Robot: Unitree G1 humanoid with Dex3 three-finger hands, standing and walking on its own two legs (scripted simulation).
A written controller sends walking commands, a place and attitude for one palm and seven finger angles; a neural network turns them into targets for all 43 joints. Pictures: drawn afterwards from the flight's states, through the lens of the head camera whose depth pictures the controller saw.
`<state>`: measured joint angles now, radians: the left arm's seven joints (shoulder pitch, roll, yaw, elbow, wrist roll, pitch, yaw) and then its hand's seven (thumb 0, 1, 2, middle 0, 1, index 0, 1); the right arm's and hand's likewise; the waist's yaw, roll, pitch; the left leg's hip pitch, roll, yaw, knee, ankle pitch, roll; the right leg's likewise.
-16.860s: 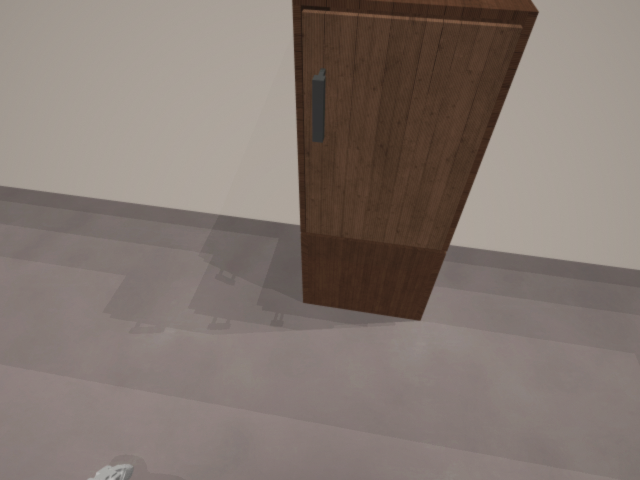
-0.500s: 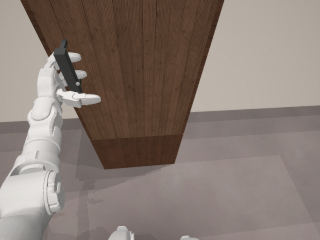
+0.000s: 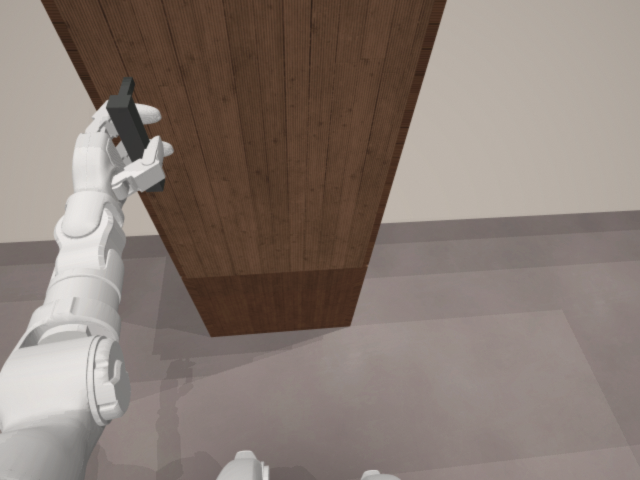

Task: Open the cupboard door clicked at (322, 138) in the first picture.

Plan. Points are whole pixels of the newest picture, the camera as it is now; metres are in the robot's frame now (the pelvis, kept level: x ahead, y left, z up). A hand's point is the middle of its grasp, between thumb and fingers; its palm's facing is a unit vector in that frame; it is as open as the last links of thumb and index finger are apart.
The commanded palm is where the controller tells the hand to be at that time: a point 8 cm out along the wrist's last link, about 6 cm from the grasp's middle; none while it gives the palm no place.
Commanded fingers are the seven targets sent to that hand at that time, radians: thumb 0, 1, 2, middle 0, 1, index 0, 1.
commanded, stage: pull the door open along its arc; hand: left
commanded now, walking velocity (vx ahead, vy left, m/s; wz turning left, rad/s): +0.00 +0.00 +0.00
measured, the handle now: (142, 137) +0.53 +0.22 +0.12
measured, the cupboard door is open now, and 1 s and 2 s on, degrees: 0 33 39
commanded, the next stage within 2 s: open thumb and fingers to let go in 1.16 s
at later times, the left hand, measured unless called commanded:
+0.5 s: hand (156, 199) +0.42 +0.18 +0.12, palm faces +0.02 -1.00 +0.02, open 6.0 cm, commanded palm +0.36 +0.23 +0.12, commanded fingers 0.00 0.90 0.90 -0.40 -1.35 -0.40 -1.35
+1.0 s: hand (230, 290) +0.30 +0.09 +0.12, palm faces +0.45 -0.89 +0.03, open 6.2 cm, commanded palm +0.23 +0.11 +0.12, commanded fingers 0.00 0.90 0.90 -0.40 -1.35 -0.40 -1.35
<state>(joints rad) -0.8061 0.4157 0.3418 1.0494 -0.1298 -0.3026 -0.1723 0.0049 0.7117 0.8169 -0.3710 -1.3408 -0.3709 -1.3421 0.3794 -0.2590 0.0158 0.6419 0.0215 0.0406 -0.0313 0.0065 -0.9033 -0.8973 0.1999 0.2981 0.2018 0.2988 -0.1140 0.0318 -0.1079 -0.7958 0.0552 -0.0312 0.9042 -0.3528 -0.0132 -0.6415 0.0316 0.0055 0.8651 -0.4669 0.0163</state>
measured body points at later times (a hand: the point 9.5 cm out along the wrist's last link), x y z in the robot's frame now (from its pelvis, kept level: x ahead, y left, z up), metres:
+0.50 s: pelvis +0.02 +0.00 +0.01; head +0.05 +0.00 +0.46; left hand +0.41 +0.23 +0.12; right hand +0.08 -0.26 -0.10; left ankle +0.05 +0.13 -0.69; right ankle -0.03 -0.14 -0.69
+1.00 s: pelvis +0.01 -0.02 +0.02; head +0.00 -0.03 +0.47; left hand +0.27 +0.13 +0.12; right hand +0.22 -0.21 -0.06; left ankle +0.05 +0.13 -0.69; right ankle -0.03 -0.14 -0.69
